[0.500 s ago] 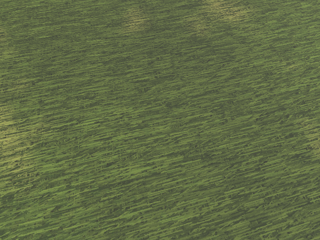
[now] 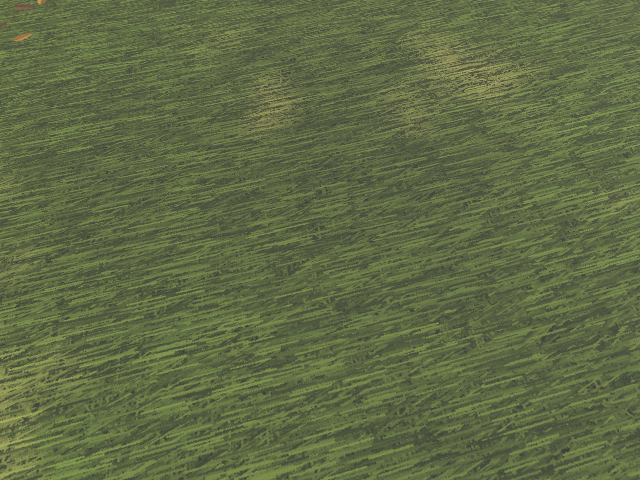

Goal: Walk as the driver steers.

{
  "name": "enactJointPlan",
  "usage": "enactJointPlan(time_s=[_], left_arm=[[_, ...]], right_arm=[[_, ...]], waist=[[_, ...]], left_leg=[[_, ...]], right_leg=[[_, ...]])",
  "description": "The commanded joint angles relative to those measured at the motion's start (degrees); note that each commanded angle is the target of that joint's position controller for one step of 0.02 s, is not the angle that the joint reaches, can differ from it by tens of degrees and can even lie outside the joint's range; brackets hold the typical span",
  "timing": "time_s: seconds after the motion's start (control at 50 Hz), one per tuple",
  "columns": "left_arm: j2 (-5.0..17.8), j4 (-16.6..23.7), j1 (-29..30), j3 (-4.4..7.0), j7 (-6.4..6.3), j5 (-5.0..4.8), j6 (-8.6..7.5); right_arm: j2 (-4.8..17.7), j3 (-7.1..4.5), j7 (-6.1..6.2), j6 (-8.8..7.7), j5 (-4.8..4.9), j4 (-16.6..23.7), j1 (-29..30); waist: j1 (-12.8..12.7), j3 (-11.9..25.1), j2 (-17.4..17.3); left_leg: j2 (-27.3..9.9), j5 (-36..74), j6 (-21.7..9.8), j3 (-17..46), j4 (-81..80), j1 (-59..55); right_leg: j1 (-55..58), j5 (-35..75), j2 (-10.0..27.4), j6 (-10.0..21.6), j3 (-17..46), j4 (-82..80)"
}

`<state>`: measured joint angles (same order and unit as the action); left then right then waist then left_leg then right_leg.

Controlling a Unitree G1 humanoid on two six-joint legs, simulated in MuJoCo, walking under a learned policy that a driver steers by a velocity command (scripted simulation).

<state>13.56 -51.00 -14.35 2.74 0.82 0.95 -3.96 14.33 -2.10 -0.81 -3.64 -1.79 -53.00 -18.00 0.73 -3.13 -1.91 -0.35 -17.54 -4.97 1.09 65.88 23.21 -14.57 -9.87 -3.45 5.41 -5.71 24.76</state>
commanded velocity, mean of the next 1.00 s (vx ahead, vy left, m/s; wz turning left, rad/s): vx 0.50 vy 0.00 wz -0.20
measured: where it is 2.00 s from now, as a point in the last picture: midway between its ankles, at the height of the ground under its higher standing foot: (389, 317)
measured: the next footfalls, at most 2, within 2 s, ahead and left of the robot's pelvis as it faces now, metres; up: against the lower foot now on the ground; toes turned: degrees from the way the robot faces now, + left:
left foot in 0.38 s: +0.38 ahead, +0.11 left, +0.00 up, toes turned +3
right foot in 0.96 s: +0.63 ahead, -0.08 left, +0.00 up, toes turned -20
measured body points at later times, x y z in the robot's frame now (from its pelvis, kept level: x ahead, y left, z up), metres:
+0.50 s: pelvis +0.27 +0.04 +0.00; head +0.30 +0.06 +0.44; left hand +0.26 +0.29 -0.16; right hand +0.40 -0.21 -0.12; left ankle +0.34 +0.11 -0.74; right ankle +0.14 -0.07 -0.65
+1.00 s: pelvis +0.53 -0.01 -0.02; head +0.56 -0.02 +0.43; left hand +0.75 +0.18 -0.14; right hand +0.43 -0.24 -0.17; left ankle +0.36 +0.12 -0.67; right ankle +0.60 -0.07 -0.74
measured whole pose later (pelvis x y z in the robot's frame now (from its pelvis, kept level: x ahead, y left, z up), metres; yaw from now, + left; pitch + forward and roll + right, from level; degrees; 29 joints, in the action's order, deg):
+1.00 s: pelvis +0.53 -0.01 -0.02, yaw -16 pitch +0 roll +0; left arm 12.5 -48.6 -4.5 3.2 1.6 1.9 -2.1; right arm 11.7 -2.2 1.1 -3.9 -1.0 -57.7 -22.4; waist 0.7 -3.8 -0.6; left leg -2.8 -25.3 -1.0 -10.5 56.3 6.6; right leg -24.8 -11.7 -4.5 9.9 -7.3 35.4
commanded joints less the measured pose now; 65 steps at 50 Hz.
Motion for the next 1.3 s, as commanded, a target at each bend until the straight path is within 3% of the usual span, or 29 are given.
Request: enactJointPlan(time_s=[0.02, 0.06, 0.16, 0.28, 0.34, 0.36, 0.38, 0.4, 0.42, 0.44, 0.46, 0.48, 0.52, 0.56, 0.62, 0.72, 0.82, 0.88, 0.92, 0.94, 0.96, 0.98, 1.0, 1.04, 1.06, 1.08, 1.12, 1.16, 1.3], left_arm=[[4.5, 0.0, -4.2, 0.69, 0.04, -0.44, -1.85], [5.5, -1.2, -6.1, 0.90, 0.08, -0.59, -2.15], [5.0, -3.5, -10.9, 0.48, -0.05, -0.85, -2.02], [5.7, -6.2, -15.6, 0.37, -1.03, 0.03, -1.56], [6.8, -6.6, -13.5, 0.61, -1.61, 0.42, -1.19], [7.1, -6.6, -12.7, 0.67, -1.60, 0.39, -1.01], [6.7, -6.5, -12.1, 0.44, -1.50, 0.11, -0.90], [4.8, -4.3, -11.8, -0.27, -1.40, -0.40, -1.08], [-0.4, -4.1, -19.0, -1.08, -0.88, -2.30, -0.97], [6.1, -4.5, -13.8, 0.55, -1.27, -0.56, -0.60], [5.6, -3.1, -9.4, 0.67, -0.92, -0.70, -0.91], [4.3, -3.1, -7.9, 0.45, -0.75, -0.82, -0.94], [2.6, -4.0, -9.1, 0.38, -0.09, 0.53, 0.65], [1.6, -4.0, -8.8, 0.46, 0.58, 0.75, 1.87], [1.6, -2.0, -3.1, 0.60, 1.13, 0.60, 2.71], [0.7, 1.7, 7.0, -0.01, 1.59, 0.30, 2.43], [0.3, 5.1, 14.8, -0.75, 1.96, 0.68, 2.23], [1.3, 5.2, 12.4, -0.18, 1.73, 0.88, 2.23], [3.1, 3.0, 4.6, 0.92, 1.35, 1.02, 2.10], [4.7, 0.8, -2.7, 1.91, 1.09, 1.37, 1.67], [9.6, -0.9, -10.9, 3.74, 0.34, 2.16, 1.47], [15.3, 0.7, -8.4, 5.29, -0.11, 1.12, 2.17], [14.8, 0.6, -9.3, 5.16, -0.30, -0.13, 3.00], [8.9, 0.4, -3.3, 3.73, -0.83, -0.43, 2.69], [7.4, 0.6, -1.2, 3.21, -1.02, -0.59, 2.16], [6.6, 1.0, 0.0, 2.81, -1.18, -0.79, 1.63], [7.3, 0.7, -1.4, 2.77, -0.96, -1.16, 0.42], [9.1, 0.5, -3.4, 3.17, -0.80, -1.10, 0.03], [9.6, 0.3, -11.6, 3.22, -0.91, -0.81, 0.59]], right_arm=[[2.2, -0.38, -0.85, 0.88, -0.59, 1.7, -4.2], [2.2, -0.26, -1.02, 1.22, -0.50, 3.2, 0.6], [1.1, 0.52, -1.18, 1.04, 0.11, 6.7, 12.6], [1.6, 0.71, -0.94, 0.55, 0.33, 9.1, 20.8], [2.8, 0.01, -0.49, -0.17, 0.24, 8.2, 16.9], [3.6, -0.56, -0.08, -0.56, 0.10, 6.1, 10.7], [5.2, -1.45, 0.51, -1.19, -0.53, 2.8, 1.0], [10.1, -2.80, 1.28, -1.60, -1.95, 0.9, -9.6], [14.3, -3.98, 1.07, -1.03, -1.66, 0.4, -10.7], [10.4, -3.44, 0.60, -0.40, 0.61, 0.9, -6.3], [7.2, -2.51, 0.44, -0.54, 0.89, 1.8, -0.3], [4.4, -1.83, 0.23, -1.00, 0.59, 2.0, 2.5], [1.8, -1.00, 0.74, -1.83, 0.77, 0.9, 3.3], [2.2, -1.00, 0.90, -2.91, 0.95, -0.5, 0.7], [3.4, -1.27, 1.08, -3.49, 0.98, -1.7, -1.9], [3.0, -0.85, 1.52, -3.38, 0.96, -2.8, -4.8], [3.9, -0.92, 2.57, -2.74, 0.69, -4.9, -9.8], [5.5, -1.31, 3.18, -2.00, 0.42, -5.0, -8.8], [7.2, -1.87, 3.31, -1.12, 0.19, -4.5, -7.5], [7.8, -2.08, 3.09, -0.66, 0.41, -3.9, -6.7], [7.1, -1.92, 2.71, -0.72, 0.73, -2.0, -5.7], [1.7, -1.19, 1.30, -1.43, 1.59, 2.3, -6.4], [6.3, -1.81, 0.91, -2.34, 0.92, 4.1, 0.2], [5.2, -1.46, 0.86, -3.52, 1.63, 4.9, 2.5], [4.9, -1.56, 1.00, -2.75, 0.69, 5.0, 2.8], [4.1, -1.36, 0.91, -1.46, -0.45, 4.7, 1.2], [3.2, -1.30, 0.50, 0.57, -1.19, 5.2, 0.9], [3.0, -1.18, 0.23, 1.39, -1.08, 7.0, 4.3], [3.7, -0.63, -0.33, 1.47, -0.36, 12.9, 19.5]], waist=[[1.3, 1.0, 5.1], [0.8, -0.5, 4.7], [-2.1, -2.0, 5.0], [-4.2, -2.7, 5.7], [-1.3, -0.9, 6.2], [1.3, 2.2, 6.0], [5.3, 7.6, 4.1], [8.6, 15.3, -1.6], [4.9, 20.9, -14.2], [4.6, 15.2, -3.1], [2.5, 7.7, -1.7], [1.1, 4.3, 0.3], [-1.6, 1.9, -1.3], [-2.4, 1.6, -1.5], [-2.2, -0.6, -1.1], [-0.4, -2.7, -1.1], [1.8, -3.8, -1.3], [-0.4, -1.4, -2.9], [-3.8, 3.4, -4.1], [-7.1, 7.4, -3.0], [-10.9, 12.6, 2.1], [-6.4, 17.0, 17.8], [-8.4, 16.1, 6.6], [-3.5, 3.8, -0.9], [-1.3, 1.9, -1.8], [0.3, 2.1, -1.0], [1.1, 2.7, 0.4], [0.6, 1.9, 1.9], [-5.3, 0.9, 5.1]], left_leg=[[-4.2, 3.5, 1.3, 0.6, -1.1, 6.3], [-5.5, 7.5, 2.4, -0.7, -5.0, 10.6], [-5.2, 17.2, 4.0, -3.7, -21.0, 13.1], [-2.9, 15.9, 2.2, -4.7, -31.5, 12.3], [-0.1, 8.9, -0.5, -5.5, -35.4, 4.6], [1.8, 8.3, -1.7, -6.3, -37.8, -3.1], [1.5, 10.3, -3.6, -5.5, -40.3, -16.1], [-11.7, 6.3, -6.9, 8.8, -40.6, -31.3], [-25.6, 4.1, -15.4, 35.8, -47.4, -43.6], [-22.0, 0.4, -13.3, 34.1, -49.5, -38.2], [-20.0, 2.4, -11.2, 24.5, -51.1, -29.9], [-17.6, 7.7, -9.1, 18.4, -53.6, -23.3], [-13.7, 12.1, -5.6, 9.7, -56.4, -16.1], [-13.1, 16.5, -5.0, 5.7, -57.8, -14.8], [-12.5, 18.2, -4.3, 0.5, -59.8, -15.6], [-10.9, 25.1, -2.5, -6.6, -59.6, -18.3], [-13.2, 34.9, -2.2, -10.7, -56.2, -26.8], [-14.3, 55.0, -1.6, -13.5, -47.9, -30.9], [-14.7, 64.9, -1.7, -14.8, -34.2, -31.1], [-14.1, 59.6, -1.0, -15.4, -22.5, -26.8], [-12.3, 41.3, 0.7, -15.7, -4.9, -14.4], [2.3, -11.7, 4.6, -12.2, 18.2, 12.5], [1.0, -9.7, 3.9, 0.0, 20.7, 20.1], [-4.7, -1.0, 3.6, 0.9, 10.2, 18.5], [-6.0, -0.7, 4.3, 1.3, 5.6, 14.8], [-6.3, -0.4, 5.2, 1.2, 3.1, 11.1], [-6.1, -0.2, 6.5, 0.1, -0.7, 9.3], [-6.1, 3.5, 7.7, -0.9, -5.6, 10.9], [-3.9, 15.8, 8.2, -0.9, -22.1, 17.1]], right_leg=[[3.4, 8.4, 15.5, 7.4, 15.9, -16.6], [4.3, 9.9, 14.7, 7.4, 13.4, -18.4], [8.2, 17.1, 12.1, 5.5, 8.7, -18.4], [18.2, 24.5, 15.4, 5.7, 9.0, -14.7], [20.8, 38.2, 16.4, 4.5, 8.1, -7.7], [20.3, 44.1, 15.5, 3.8, 7.2, -0.5], [15.4, 41.3, 13.1, 2.6, 5.1, 10.5], [3.3, 21.7, 10.1, 1.4, 2.7, 27.9], [-16.8, -20.4, -1.0, -0.7, 1.5, 47.3], [-22.0, -18.3, 2.4, 0.3, 8.6, 50.1], [-22.5, -12.5, 4.7, 0.5, 9.1, 48.2], [-20.1, -9.0, 6.6, 0.4, 9.0, 45.2], [-15.2, -6.6, 8.2, -0.8, 9.0, 41.1], [-15.0, -4.8, 8.0, -1.4, 8.5, 40.5], [-21.1, 1.2, 9.0, -2.2, 8.0, 37.8], [-24.0, 10.3, 8.3, -2.7, 4.8, 24.7], [-23.0, 9.0, 6.6, -0.4, -0.7, 13.9], [-17.1, 1.5, 2.9, 2.8, -3.6, 11.5], [-8.0, -4.2, -1.0, 5.7, -4.8, 10.0], [2.0, -3.3, -2.3, 7.6, -3.6, 5.5], [15.9, -7.8, 6.0, 11.2, 8.8, 1.9], [32.9, -5.9, 23.0, 21.0, 42.8, -4.8], [31.8, -3.6, 23.0, 21.4, 45.2, -9.0], [16.7, 6.0, 19.7, 16.0, 31.6, -11.1], [11.3, 11.0, 16.4, 13.8, 27.1, -11.5], [8.0, 14.3, 14.1, 12.8, 23.7, -12.0], [5.7, 19.4, 11.8, 12.4, 21.0, -12.2], [4.4, 19.2, 10.3, 11.7, 20.0, -13.1], [12.3, 20.3, 9.1, 8.0, 22.6, -11.2]])
Velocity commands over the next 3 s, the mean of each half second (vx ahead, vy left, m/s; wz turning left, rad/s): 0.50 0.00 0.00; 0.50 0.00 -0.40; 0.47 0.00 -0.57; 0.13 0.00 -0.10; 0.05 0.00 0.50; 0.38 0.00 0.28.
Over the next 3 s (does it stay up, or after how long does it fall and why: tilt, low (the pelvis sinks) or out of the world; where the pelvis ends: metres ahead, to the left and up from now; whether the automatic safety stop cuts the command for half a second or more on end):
stays up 1.00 -0.15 0.01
